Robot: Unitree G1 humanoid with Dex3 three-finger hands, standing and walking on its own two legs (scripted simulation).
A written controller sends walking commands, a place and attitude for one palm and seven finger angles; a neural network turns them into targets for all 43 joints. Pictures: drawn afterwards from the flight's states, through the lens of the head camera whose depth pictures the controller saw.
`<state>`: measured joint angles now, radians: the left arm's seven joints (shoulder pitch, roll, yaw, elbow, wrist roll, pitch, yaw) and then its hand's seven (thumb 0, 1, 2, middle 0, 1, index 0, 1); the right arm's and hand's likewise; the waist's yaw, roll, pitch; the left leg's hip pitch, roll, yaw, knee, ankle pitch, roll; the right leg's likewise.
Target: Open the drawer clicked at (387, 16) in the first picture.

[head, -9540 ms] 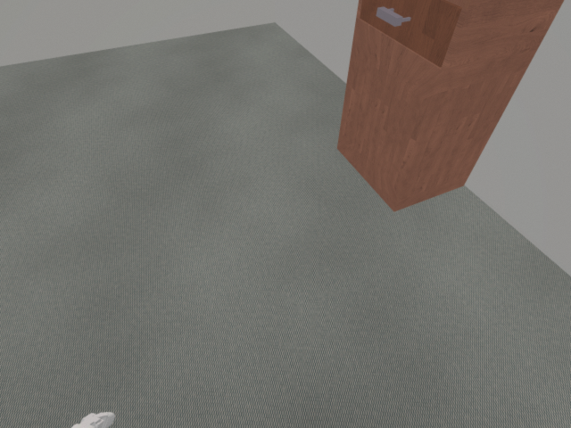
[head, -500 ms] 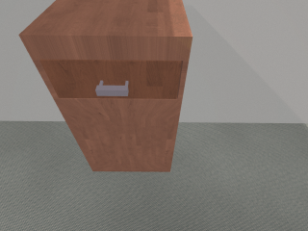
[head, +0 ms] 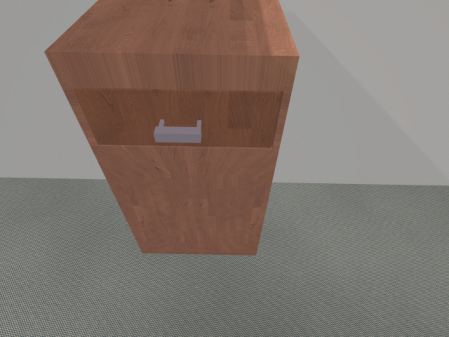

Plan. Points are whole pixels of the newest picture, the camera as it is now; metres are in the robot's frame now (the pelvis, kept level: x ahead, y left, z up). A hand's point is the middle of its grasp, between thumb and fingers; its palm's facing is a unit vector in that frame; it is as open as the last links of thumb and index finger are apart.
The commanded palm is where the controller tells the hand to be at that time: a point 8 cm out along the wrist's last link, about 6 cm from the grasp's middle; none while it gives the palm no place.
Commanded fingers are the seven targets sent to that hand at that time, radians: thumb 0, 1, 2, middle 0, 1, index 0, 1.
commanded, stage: look again from close up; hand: left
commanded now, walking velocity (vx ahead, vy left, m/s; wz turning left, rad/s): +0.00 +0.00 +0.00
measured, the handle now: (179, 128) +0.58 +0.15 +0.03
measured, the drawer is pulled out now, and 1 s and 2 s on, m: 0.00 0.00 0.00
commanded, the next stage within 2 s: shuffle to correct the standing spot in 0.10 s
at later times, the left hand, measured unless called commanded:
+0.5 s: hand out of the picture +0.02 +0.15 -0.18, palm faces -0.01 -0.98 -0.18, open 7.3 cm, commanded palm none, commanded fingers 0.00 0.90 0.90 -0.20 -0.30 -0.20 -0.30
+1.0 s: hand out of the picture +0.08 +0.13 -0.17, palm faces +0.01 -0.97 -0.24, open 7.3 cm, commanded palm none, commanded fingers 0.00 0.90 0.90 -0.20 -0.30 -0.20 -0.30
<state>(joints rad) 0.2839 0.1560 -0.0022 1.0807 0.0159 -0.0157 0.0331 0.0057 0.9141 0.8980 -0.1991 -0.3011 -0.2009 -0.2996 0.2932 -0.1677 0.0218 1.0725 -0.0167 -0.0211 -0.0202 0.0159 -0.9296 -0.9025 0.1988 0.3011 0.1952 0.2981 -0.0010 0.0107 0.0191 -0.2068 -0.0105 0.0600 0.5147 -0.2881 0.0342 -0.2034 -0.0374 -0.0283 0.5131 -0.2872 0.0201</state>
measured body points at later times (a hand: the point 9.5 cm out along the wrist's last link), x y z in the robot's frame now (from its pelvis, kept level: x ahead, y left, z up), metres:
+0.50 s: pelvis +0.03 -0.03 -0.01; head +0.05 -0.03 +0.44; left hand +0.02 +0.20 -0.16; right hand +0.01 -0.24 -0.17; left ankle -0.01 +0.09 -0.74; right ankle -0.01 -0.13 -0.74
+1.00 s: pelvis +0.06 -0.05 +0.00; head +0.08 -0.06 +0.45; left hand +0.08 +0.18 -0.15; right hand +0.15 -0.26 -0.16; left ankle +0.09 +0.06 -0.74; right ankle +0.00 -0.13 -0.74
